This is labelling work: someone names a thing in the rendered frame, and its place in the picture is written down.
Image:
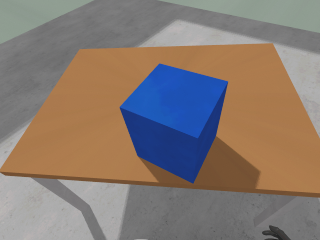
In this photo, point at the table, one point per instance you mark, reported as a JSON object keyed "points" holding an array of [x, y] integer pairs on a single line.
{"points": [[265, 143]]}

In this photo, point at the carton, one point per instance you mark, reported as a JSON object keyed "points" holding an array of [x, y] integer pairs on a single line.
{"points": [[172, 118]]}

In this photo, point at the right robot hand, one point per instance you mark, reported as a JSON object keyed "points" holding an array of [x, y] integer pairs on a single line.
{"points": [[275, 232]]}

